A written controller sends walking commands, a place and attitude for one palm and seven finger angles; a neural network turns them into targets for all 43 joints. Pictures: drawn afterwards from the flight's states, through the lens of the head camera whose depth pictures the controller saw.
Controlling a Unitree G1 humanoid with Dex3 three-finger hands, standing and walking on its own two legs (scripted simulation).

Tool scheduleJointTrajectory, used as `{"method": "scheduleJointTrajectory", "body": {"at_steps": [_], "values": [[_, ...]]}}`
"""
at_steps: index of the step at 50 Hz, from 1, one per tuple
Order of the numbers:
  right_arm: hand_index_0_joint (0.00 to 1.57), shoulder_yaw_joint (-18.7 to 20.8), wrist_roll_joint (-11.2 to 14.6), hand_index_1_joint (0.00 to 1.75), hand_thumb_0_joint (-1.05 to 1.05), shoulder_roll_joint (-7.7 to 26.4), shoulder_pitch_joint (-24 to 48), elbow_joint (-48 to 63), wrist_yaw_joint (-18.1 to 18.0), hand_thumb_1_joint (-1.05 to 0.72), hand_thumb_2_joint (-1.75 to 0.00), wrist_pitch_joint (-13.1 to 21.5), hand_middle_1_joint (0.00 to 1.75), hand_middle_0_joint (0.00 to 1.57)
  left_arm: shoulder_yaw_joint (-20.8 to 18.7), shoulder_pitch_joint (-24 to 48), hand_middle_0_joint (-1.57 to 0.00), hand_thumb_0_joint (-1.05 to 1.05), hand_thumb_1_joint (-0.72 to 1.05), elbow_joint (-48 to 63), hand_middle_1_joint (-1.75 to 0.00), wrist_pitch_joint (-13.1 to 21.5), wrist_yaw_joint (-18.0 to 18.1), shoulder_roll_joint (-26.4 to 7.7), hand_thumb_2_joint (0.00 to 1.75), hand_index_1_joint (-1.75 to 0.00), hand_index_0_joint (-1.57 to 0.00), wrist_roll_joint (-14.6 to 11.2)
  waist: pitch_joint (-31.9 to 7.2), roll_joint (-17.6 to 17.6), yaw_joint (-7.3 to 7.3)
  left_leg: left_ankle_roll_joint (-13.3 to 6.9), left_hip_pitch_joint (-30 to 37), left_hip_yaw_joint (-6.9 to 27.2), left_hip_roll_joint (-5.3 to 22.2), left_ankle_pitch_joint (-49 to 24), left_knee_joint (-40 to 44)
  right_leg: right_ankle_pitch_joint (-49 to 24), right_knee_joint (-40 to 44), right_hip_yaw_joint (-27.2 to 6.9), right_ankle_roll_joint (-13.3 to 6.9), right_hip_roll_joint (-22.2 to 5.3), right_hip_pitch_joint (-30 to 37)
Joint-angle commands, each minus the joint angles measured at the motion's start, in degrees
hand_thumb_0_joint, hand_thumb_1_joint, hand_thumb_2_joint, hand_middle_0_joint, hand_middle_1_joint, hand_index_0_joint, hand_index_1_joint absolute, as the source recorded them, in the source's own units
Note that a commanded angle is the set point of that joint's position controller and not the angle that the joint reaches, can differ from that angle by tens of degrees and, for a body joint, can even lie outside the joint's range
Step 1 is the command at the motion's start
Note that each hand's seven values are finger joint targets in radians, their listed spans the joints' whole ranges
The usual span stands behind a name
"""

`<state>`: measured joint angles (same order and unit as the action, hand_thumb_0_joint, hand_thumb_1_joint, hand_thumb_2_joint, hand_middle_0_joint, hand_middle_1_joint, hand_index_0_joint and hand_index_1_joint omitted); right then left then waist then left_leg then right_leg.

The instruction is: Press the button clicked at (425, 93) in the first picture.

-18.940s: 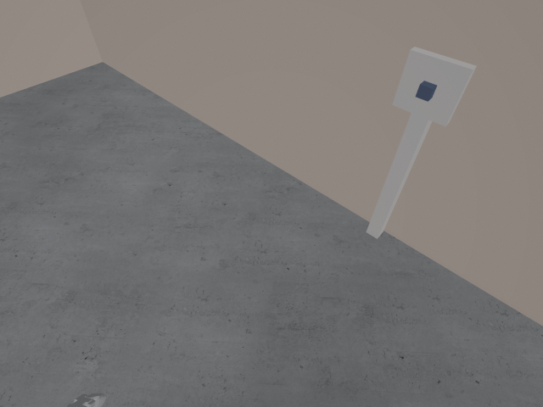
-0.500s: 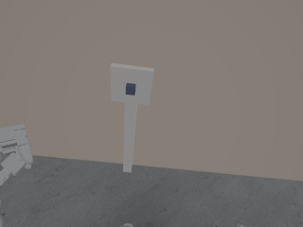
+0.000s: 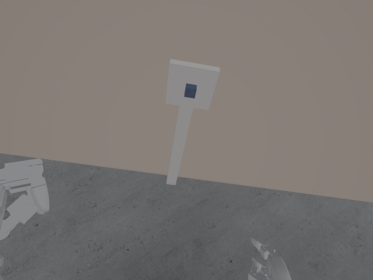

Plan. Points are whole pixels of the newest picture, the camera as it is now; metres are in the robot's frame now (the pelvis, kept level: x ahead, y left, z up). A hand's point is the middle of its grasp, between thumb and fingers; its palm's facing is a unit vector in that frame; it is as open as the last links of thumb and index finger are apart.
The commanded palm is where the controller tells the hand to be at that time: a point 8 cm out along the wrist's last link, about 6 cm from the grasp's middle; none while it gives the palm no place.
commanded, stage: stop stepping back and stand still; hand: left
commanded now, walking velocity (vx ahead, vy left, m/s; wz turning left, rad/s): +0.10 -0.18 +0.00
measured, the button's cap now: (190, 90) +0.76 +0.02 -0.03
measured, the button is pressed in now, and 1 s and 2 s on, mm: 0 0 0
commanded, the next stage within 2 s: none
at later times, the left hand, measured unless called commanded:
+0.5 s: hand out of the picture +0.19 +0.31 +0.17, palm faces +0.32 -0.83 -0.46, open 3.1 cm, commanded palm +0.13 +0.35 +0.16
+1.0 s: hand (26, 194) +0.20 +0.27 +0.14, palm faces +0.38 -0.80 -0.46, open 3.1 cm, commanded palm +0.15 +0.31 +0.16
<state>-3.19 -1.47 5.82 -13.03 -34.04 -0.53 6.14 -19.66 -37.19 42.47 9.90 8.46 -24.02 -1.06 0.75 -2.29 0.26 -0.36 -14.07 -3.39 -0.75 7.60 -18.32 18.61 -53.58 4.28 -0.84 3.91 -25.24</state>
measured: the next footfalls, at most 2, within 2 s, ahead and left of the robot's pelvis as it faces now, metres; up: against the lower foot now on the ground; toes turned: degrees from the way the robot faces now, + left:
right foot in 0.16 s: +0.01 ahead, -0.08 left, -0.01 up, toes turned -3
left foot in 0.24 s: +0.10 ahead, +0.12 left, +0.00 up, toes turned +4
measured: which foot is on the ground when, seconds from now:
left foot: down 0.00-0.12, up 0.14-0.22, down 0.24-1.00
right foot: up 0.00-0.14, down 0.16-0.26, up 0.28-0.72, down 0.74-1.00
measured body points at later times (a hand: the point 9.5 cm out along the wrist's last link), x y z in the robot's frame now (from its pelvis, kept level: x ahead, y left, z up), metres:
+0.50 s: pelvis +0.00 +0.07 +0.00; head +0.01 +0.10 +0.45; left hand +0.17 +0.35 +0.20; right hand +0.13 -0.14 -0.09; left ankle +0.06 +0.12 -0.75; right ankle -0.01 -0.04 -0.70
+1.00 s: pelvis +0.01 +0.03 -0.02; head +0.01 +0.02 +0.43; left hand +0.18 +0.32 +0.16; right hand +0.18 -0.21 -0.11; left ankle +0.06 +0.12 -0.75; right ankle -0.08 +0.01 -0.75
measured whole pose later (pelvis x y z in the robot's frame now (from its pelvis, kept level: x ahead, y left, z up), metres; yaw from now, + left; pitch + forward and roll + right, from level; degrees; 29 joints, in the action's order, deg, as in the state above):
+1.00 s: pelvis +0.01 +0.03 -0.02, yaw -1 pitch +1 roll +1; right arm -0.4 1.5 12.7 -11.4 -34.2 -3.5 1.5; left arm -19.5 -35.6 29.3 7.4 9.0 -21.5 -2.8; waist -2.7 0.6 -0.8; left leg -3.4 -18.2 -7.2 -1.5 11.0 -27.9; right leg 21.4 -24.3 3.8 -4.5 6.0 -4.5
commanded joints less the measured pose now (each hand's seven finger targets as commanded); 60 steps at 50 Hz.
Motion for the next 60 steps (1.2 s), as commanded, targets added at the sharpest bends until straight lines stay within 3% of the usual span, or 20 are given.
{"method": "scheduleJointTrajectory", "body": {"at_steps": [1,4,5,6,7,8,9,10,11,12,13,14,16,18,22,33,39,42,47,60], "values": [[0.2,5.8,-0.1,0.3,0.0,10.2,5.3,8.3,-2.9,-0.9,-0.9,0.2,0.3,0.2,-7.6,-1.4,-1.3,0.0,0.9,5.5,-1.5,0.9,1.9,-7.5,0.9,-1.5,-1.3,-1.1,-3.8,14.8,-0.65,9.5,-1.5,7.1,10.2,21.0,18.8,5.4,12.2,5.7,-0.8,3.0,10.5],[0.2,6.9,0.5,0.3,0.0,11.0,5.8,9.1,-3.7,-0.9,-0.9,-0.3,0.3,0.2,-7.5,-2.0,-1.3,0.0,0.9,3.4,-1.5,-1.1,1.8,-7.6,0.9,-1.5,-1.3,-2.6,-5.3,13.9,-1.48,12.4,-4.6,1.5,7.0,14.1,9.1,12.7,27.3,8.9,-2.8,5.2,24.0],[0.2,7.3,1.3,0.3,0.0,11.6,4.9,8.6,-3.5,-0.9,-0.9,-0.7,0.3,0.2,-7.3,-2.4,-1.3,0.0,0.9,3.7,-1.5,-1.5,1.7,-8.1,0.9,-1.5,-1.3,-2.3,-5.7,5.3,-2.05,11.9,-6.0,-2.3,3.2,16.0,-4.7,11.9,34.9,4.8,-6.0,0.6,25.3],[0.2,6.9,2.3,0.3,0.0,11.4,3.2,7.5,-3.2,-0.9,-0.9,-1.2,0.3,0.2,-7.0,-1.9,-1.3,0.0,0.9,4.3,-1.5,-1.5,1.2,-8.8,0.9,-1.5,-1.3,-2.0,-5.2,-11.5,-0.82,5.6,-2.0,-2.7,1.9,18.9,-29.2,6.1,37.8,-9.5,-11.1,-12.0,13.0],[0.2,7.3,1.7,0.3,0.0,12.2,5.0,8.2,-2.9,-0.9,-0.9,-1.4,0.3,0.2,-7.8,2.5,-1.3,0.0,0.9,7.2,-1.5,-0.5,1.3,-9.1,0.9,-1.5,-1.3,-2.1,-2.1,-11.8,0.21,1.6,-9.7,6.9,3.0,20.7,-44.7,4.8,39.5,-23.6,-16.3,-22.6,6.6],[0.2,6.5,-0.1,0.3,0.0,12.3,5.8,8.8,-2.0,-0.9,-0.9,-0.8,0.3,0.2,-10.9,6.6,-1.3,0.0,0.9,9.3,-1.5,0.4,2.1,-11.0,0.9,-1.5,-1.3,-1.5,-0.9,-2.9,1.58,1.1,-13.7,10.5,6.0,19.5,-43.1,-3.3,37.1,-26.3,-17.7,-26.1,6.4],[0.2,5.3,-0.2,0.3,0.0,10.5,4.9,7.4,-1.2,-0.9,-0.9,-0.5,0.3,0.2,-11.3,11.7,-1.3,0.0,0.9,10.6,-1.5,2.2,2.8,-12.4,0.9,-1.5,-1.3,-1.5,-4.4,-5.1,3.32,1.1,-9.6,9.7,7.3,17.4,-29.3,3.1,30.5,-21.3,-6.6,-24.2,7.9],[0.2,6.9,1.0,0.3,0.0,12.0,3.6,5.6,-1.5,-0.9,-0.9,-0.2,0.3,0.2,-6.9,11.1,-1.3,0.0,0.9,7.4,-1.5,2.4,2.3,-6.8,0.9,-1.5,-1.3,-1.3,-5.5,-8.5,3.04,0.1,-1.2,3.7,4.7,12.9,-22.0,14.8,29.8,-13.8,-8.2,-16.9,3.7],[0.2,7.5,1.7,0.3,0.0,13.3,6.0,6.1,-2.5,-0.9,-0.9,0.0,0.3,0.2,-5.9,11.2,-1.3,0.0,0.9,8.0,-1.5,1.7,2.4,-6.8,0.9,-1.5,-1.3,-1.1,-2.1,-3.1,3.18,0.0,6.5,1.7,2.7,11.3,-17.0,17.5,24.8,-11.3,-7.7,-12.0,-3.6],[0.2,7.5,1.5,0.3,0.0,14.8,7.9,7.1,-3.4,-0.9,-0.9,0.4,0.3,0.2,-5.9,13.9,-1.3,0.0,0.9,12.3,-1.5,2.2,2.4,-7.3,0.9,-1.5,-1.3,-0.9,0.9,13.2,2.66,-2.6,8.0,11.9,7.9,17.5,-7.9,18.7,13.4,-6.2,-4.5,-6.5,-10.1],[0.2,7.3,1.0,0.3,0.0,14.8,7.9,7.0,-3.5,-0.9,-0.9,1.3,0.3,0.2,-8.9,13.2,-1.3,0.0,0.9,13.7,-1.5,2.8,2.2,-9.7,0.9,-1.5,-1.3,-0.8,1.4,28.6,2.23,-4.7,6.0,30.9,19.6,32.4,7.4,20.3,-2.1,-0.2,-0.5,-1.2,-12.3],[0.2,5.6,0.3,0.3,0.0,11.9,6.7,6.7,-3.1,-0.9,-0.9,2.7,0.3,0.2,-9.2,12.9,-1.3,0.0,0.9,14.7,-1.5,3.7,1.7,-11.1,0.9,-1.5,-1.3,-1.3,3.1,24.3,2.59,0.2,-2.4,44.0,22.4,40.0,16.9,15.1,-11.8,-6.9,-0.7,-0.4,-8.6],[0.2,5.6,0.4,0.3,0.0,11.4,7.6,6.5,-2.1,-0.9,-0.9,3.1,0.3,0.2,-10.8,7.2,-1.3,0.0,0.9,11.9,-1.5,4.1,1.7,-10.9,0.9,-1.5,-1.3,-1.0,3.8,7.7,-0.09,3.3,-5.5,32.5,20.1,31.8,15.6,5.6,-9.9,-7.9,-0.6,-2.7,-4.6],[0.2,6.0,0.3,0.3,0.0,12.0,8.0,6.6,-1.6,-0.9,-0.9,2.4,0.3,0.2,-10.3,2.2,-1.3,0.0,0.9,11.3,-1.5,3.6,1.6,-9.1,0.9,-1.5,-1.3,-0.6,0.1,9.6,-0.77,4.8,-3.2,19.3,15.8,23.3,12.8,1.1,-4.7,-4.4,0.2,-2.7,-1.6],[0.2,5.9,0.4,0.3,0.0,11.6,5.6,7.2,-1.1,-0.9,-0.9,0.2,0.3,0.2,-7.3,-2.9,-1.3,0.0,0.9,4.5,-1.5,1.4,1.3,-4.7,0.9,-1.5,-1.3,-0.4,-1.1,12.8,-0.26,4.1,-4.9,10.7,14.0,22.5,16.3,0.8,5.1,0.2,0.7,-0.6,6.4],[0.2,5.5,0.2,0.3,0.0,11.5,4.7,7.0,-3.3,-0.9,-0.9,2.2,0.3,0.2,-8.1,-1.4,-1.3,0.0,0.9,9.4,-1.5,0.3,2.2,-10.5,0.9,-1.5,-1.3,-1.9,-9.7,13.4,0.0,5.9,13.8,8.4,9.7,-7.5,8.2,1.5,30.9,1.3,-0.4,0.4,14.4],[0.2,5.3,1.6,0.3,0.0,11.6,5.4,7.3,-2.8,-0.9,-0.9,-0.4,0.3,0.2,-10.2,-5.3,-1.3,0.0,0.9,0.8,-1.5,1.0,1.6,-8.1,0.9,-1.5,-1.3,-4.1,-8.5,0.6,0.59,3.1,4.8,7.4,6.1,-8.2,-4.3,-16.1,37.2,-9.9,-2.6,-9.5,18.1],[0.2,5.4,3.1,0.3,0.0,12.5,5.5,7.7,-2.3,-0.9,-0.9,-1.9,0.3,0.2,-8.9,-2.3,-1.3,0.0,0.9,-2.0,-1.5,1.4,1.5,-6.8,0.9,-1.5,-1.3,-3.3,-9.5,-3.5,0.58,-1.3,4.2,4.2,5.7,-10.5,-10.2,-33.2,33.5,-10.6,1.6,-11.8,16.9],[0.2,5.1,3.1,0.3,0.0,12.9,6.3,8.5,-3.3,-0.9,-0.9,-2.0,0.3,0.2,-6.1,4.9,-1.3,0.0,0.9,-0.3,-1.5,1.9,1.7,-7.2,0.9,-1.5,-1.3,-1.5,-7.8,4.1,0.35,-3.1,8.5,5.1,6.7,-13.8,-9.7,-26.7,32.5,-9.3,4.6,-9.4,11.8],[0.2,4.8,3.1,0.3,0.0,12.2,5.0,9.1,-3.4,-0.9,-0.9,-2.7,0.3,0.2,-7.6,0.6,-1.3,0.0,0.9,-2.8,-1.5,2.7,1.2,-7.7,0.9,-1.5,-1.3,-1.7,-6.4,2.2,0.42,-3.7,8.3,1.5,4.6,-14.5,-9.4,-38.7,32.6,-6.4,9.9,-7.0,13.2]]}}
